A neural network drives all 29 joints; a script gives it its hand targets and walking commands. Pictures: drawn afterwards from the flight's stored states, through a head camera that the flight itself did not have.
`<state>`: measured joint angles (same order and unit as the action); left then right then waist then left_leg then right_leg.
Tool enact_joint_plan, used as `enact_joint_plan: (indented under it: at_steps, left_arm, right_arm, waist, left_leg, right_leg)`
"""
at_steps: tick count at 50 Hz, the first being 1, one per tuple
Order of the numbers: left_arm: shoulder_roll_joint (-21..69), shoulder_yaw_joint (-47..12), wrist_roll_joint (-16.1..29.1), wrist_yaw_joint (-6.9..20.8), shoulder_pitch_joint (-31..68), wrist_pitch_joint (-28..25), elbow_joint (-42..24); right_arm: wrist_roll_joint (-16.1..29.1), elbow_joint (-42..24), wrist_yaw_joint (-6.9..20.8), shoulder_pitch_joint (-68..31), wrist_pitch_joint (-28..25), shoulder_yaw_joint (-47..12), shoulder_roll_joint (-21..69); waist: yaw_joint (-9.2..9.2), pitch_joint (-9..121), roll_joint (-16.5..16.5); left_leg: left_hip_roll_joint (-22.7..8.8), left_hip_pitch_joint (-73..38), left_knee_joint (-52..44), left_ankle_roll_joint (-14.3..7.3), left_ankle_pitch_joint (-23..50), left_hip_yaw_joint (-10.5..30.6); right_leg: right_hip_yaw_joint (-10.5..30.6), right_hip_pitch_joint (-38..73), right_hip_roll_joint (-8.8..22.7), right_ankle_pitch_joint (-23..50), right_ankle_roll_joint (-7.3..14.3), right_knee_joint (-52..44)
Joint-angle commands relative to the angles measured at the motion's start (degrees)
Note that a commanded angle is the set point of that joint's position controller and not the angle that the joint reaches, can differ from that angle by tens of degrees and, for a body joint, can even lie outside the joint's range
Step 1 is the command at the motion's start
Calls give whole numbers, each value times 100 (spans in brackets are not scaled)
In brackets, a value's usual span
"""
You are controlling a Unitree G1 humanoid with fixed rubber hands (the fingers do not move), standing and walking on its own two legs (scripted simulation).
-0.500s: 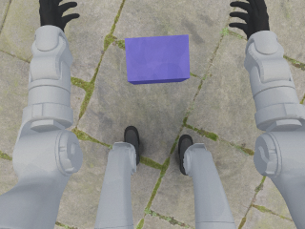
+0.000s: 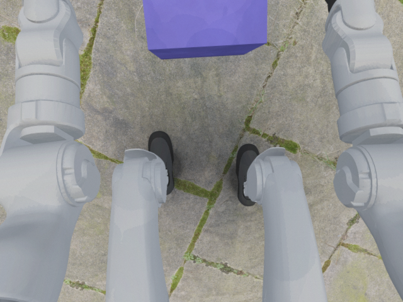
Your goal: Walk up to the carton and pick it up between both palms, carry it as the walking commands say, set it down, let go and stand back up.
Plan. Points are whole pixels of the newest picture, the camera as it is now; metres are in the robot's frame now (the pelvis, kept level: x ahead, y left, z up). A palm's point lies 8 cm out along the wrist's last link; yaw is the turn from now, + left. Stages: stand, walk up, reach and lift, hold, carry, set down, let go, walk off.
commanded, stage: reach and lift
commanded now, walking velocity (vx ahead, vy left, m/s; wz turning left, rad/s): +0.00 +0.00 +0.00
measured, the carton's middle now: (202, 16) +0.57 +0.02 -0.42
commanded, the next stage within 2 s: none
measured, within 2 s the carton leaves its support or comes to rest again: neither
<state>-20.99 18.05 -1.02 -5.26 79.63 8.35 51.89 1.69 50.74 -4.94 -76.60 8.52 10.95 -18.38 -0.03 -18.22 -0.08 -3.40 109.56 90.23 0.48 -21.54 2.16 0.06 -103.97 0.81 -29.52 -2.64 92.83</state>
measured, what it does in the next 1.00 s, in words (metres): lowers itself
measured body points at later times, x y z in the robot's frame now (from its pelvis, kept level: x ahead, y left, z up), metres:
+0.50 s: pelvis -0.01 -0.01 -0.11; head +0.36 +0.02 +0.13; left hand +0.56 +0.22 -0.27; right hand +0.57 -0.19 -0.26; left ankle +0.13 +0.13 -0.50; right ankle +0.09 -0.14 -0.50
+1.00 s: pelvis -0.01 -0.01 -0.16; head +0.38 +0.01 +0.05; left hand +0.57 +0.21 -0.35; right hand +0.56 -0.18 -0.36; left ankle +0.13 +0.13 -0.50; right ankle +0.09 -0.14 -0.50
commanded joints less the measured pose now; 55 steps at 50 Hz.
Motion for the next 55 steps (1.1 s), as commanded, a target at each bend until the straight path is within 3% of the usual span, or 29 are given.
enact_joint_plan:
  at_steps: [1, 3, 5, 6, 9, 11, 14, 15, 16, 18, 20, 21, 23, 26, 27, 30, 32, 38, 39, 40, 42, 43, 45, 46, 47, 51, 53, 54, 55]
  left_arm:
    - [-1490, -916, 1318, -376, 2664, 57, -2109]
    - [-1754, -1230, 1661, -488, 3235, 202, -2484]
    - [-2161, -1187, 1701, -575, 3124, 369, -2142]
    - [-1969, -1408, 1864, -541, 2978, 500, -1254]
    - [-1813, -1167, 1752, -471, 3003, 361, -1676]
    - [-1892, -984, 1667, -458, 3016, 284, -1428]
    - [-1574, -920, 1376, -185, 2674, 84, 949]
    - [-1681, -692, 1076, -97, 2555, 34, 931]
    - [-1522, -746, 1036, 2, 2224, 56, 1826]
    - [-1463, -734, 960, 68, 2344, -148, 1206]
    - [-1368, -837, 1069, 62, 2670, -346, 861]
    - [-1673, -690, 893, 27, 2690, -346, 1135]
    - [-1414, -823, 1014, 118, 2622, -300, 1491]
    - [-1489, -778, 691, 162, 2508, -301, 1721]
    - [-1385, -875, 770, 148, 2844, -327, 1219]
    - [-1508, -1063, 922, 71, 3162, -426, 971]
    - [-1588, -1050, 920, 27, 3192, -459, 1090]
    - [-1403, -1555, 1541, -83, 3219, -621, 612]
    - [-1526, -1417, 1529, -97, 3139, -604, 713]
    - [-1474, -1463, 1593, -103, 2892, -617, 766]
    - [-1669, -1234, 1485, -158, 2727, -603, 894]
    - [-1596, -1301, 1602, -136, 2614, -602, 1098]
    - [-1637, -1206, 1590, -103, 2669, -601, 1184]
    - [-1650, -1203, 1615, -80, 2713, -593, 1186]
    - [-1488, -1321, 1602, -52, 2770, -570, 1341]
    - [-1420, -1294, 1600, -7, 2870, -542, 1190]
    - [-1421, -1411, 1544, -36, 2920, -561, 1034]
    - [-1379, -1353, 1443, -61, 2740, -566, 1257]
    - [-1223, -1332, 1491, -14, 2787, -575, 1106]
  right_arm:
    - [1324, -2129, -401, -2676, -44, 106, -1835]
    - [1575, -2221, -555, -2869, 210, -184, -1903]
    - [1436, -1647, -612, -2717, 504, -349, -2253]
    - [1678, -982, -587, -2649, 647, -657, -1886]
    - [1640, -1975, -487, -3133, 436, -766, -1703]
    - [1586, -1874, -507, -3276, 372, -749, -1800]
    - [1234, 575, -231, -2673, 255, -844, -1109]
    - [1045, 847, -165, -2580, 237, -675, -1064]
    - [951, 1254, -68, -2496, 219, -710, -1033]
    - [886, 291, -19, -2893, -59, -631, -1128]
    - [861, 108, -21, -2956, -280, -467, -1187]
    - [901, 705, 2, -2798, -229, -528, -1119]
    - [922, 806, 60, -2798, -240, -613, -1173]
    - [846, 1061, 162, -2762, -201, -527, -1116]
    - [769, 932, 143, -2912, -247, -345, -1231]
    - [884, 839, 103, -2915, -339, -391, -1439]
    - [929, 854, 88, -3277, -368, -557, -1414]
    - [1289, -1, -67, -3461, -676, -693, -1586]
    - [1439, 142, -116, -3327, -623, -840, -1469]
    - [1389, -62, -148, -3331, -666, -835, -1557]
    - [1486, 1, -181, -3163, -657, -1017, -1516]
    - [1430, 45, -196, -3146, -648, -946, -1486]
    - [1489, 152, -180, -3168, -575, -1025, -1407]
    - [1535, 41, -157, -3298, -534, -1207, -1169]
    - [1477, 499, -139, -3120, -495, -1194, -1117]
    - [1394, 276, -146, -3207, -483, -1019, -1273]
    - [1435, 681, -116, -2997, -471, -980, -1126]
    - [1543, 453, -107, -3088, -480, -979, -1032]
    - [1542, 292, -93, -3154, -525, -1060, -1038]
  waist:
    - [242, 11718, -756]
    - [262, 12373, -921]
    - [341, 12324, -510]
    - [209, 11366, -487]
    - [-24, 10724, -261]
    - [-265, 10043, -57]
    - [-159, 6829, 267]
    - [-307, 6516, 84]
    - [-275, 5815, 300]
    - [-286, 6370, 298]
    - [-175, 6728, 166]
    - [-459, 6236, 63]
    - [-248, 6005, -21]
    - [-377, 5200, -160]
    - [-200, 5790, -322]
    - [-166, 6211, -538]
    - [-301, 6044, -408]
    - [-31, 7548, -395]
    - [-315, 7793, -520]
    - [-254, 7687, -355]
    - [-502, 7586, -95]
    - [-288, 7442, 157]
    - [-465, 7088, 65]
    - [-518, 7202, 358]
    - [-418, 6909, 225]
    - [-353, 6943, 162]
    - [-254, 6802, -88]
    - [-470, 6842, -229]
    - [-493, 6767, -241]
  left_leg:
    - [616, -6851, 550, 105, 2333, -368]
    - [603, -7498, 864, 55, 2623, -255]
    - [560, -7047, 1211, 134, 2226, -293]
    - [496, -6754, 1228, 58, 2015, -285]
    - [485, -6118, 1459, -58, 2304, -403]
    - [435, -5235, 1636, -61, 2077, -487]
    - [399, -2959, 1640, -107, 646, -515]
    - [378, -2731, 1620, -40, 405, -561]
    - [341, -2340, 1621, -58, 32, -433]
    - [362, -2638, 1940, -27, 610, -438]
    - [372, -2960, 2053, 17, 1236, -362]
    - [371, -2683, 2043, 51, 1017, -376]
    - [349, -2698, 2158, 51, 703, -380]
    - [327, -2512, 2209, 30, 572, -235]
    - [330, -2977, 2231, 96, 967, -149]
    - [311, -3310, 2417, 168, 1122, -189]
    - [337, -3222, 2481, 134, 1297, -195]
    - [335, -4376, 2860, 124, 2699, -183]
    - [299, -4490, 2999, 128, 2967, -244]
    - [332, -4210, 2921, 96, 2782, -323]
    - [279, -3605, 3021, 58, 2494, -439]
    - [296, -3511, 2951, 10, 2442, -362]
    - [247, -3175, 2983, -11, 2022, -402]
    - [248, -3047, 2954, -37, 2006, -447]
    - [236, -2929, 2911, 32, 1809, -442]
    - [234, -3085, 2932, 66, 1682, -430]
    - [230, -3160, 2852, 77, 1558, -389]
    - [242, -3474, 2897, 40, 1809, -391]
    - [265, -3346, 2924, 62, 1849, -472]
  right_leg:
    - [-764, 2003, -705, 1365, 116, 283]
    - [-747, 2099, -661, 1514, 155, 532]
    - [-746, 2371, -577, 1360, 125, 807]
    - [-767, 1878, -511, 1082, 88, 838]
    - [-564, 1648, -498, 1271, 74, 994]
    - [-441, 1592, -442, 1221, 134, 1126]
    - [-301, 567, -355, 413, 52, 1095]
    - [-233, 537, -339, 261, 70, 1112]
    - [-299, 168, -291, -80, 33, 1193]
    - [-288, 276, -337, 329, -45, 1308]
    - [-330, 201, -381, 850, -46, 1528]
    - [-298, 5, -339, 709, -74, 1649]
    - [-310, 8, -309, 397, -34, 1593]
    - [-346, -919, -299, 71, -74, 1767]
    - [-407, -685, -285, 385, -26, 1892]
    - [-417, -621, -279, 494, -15, 2121]
    - [-447, -698, -244, 647, -8, 2139]
    - [-655, -392, -210, 1507, -72, 2531]
    - [-526, -275, -198, 1672, -50, 2513]
    - [-552, -120, -262, 1662, -62, 2510]
    - [-453, 196, -253, 1680, -94, 2475]
    - [-509, 255, -273, 1608, -124, 2508]
    - [-411, 94, -282, 1351, -96, 2514]
    - [-407, 440, -266, 1438, -143, 2458]
    - [-423, 206, -263, 1253, -123, 2435]
    - [-440, 250, -281, 1108, -118, 2410]
    - [-469, 15, -299, 1080, -49, 2425]
    - [-486, -290, -354, 1037, -89, 2448]
    - [-428, -221, -358, 1064, -66, 2325]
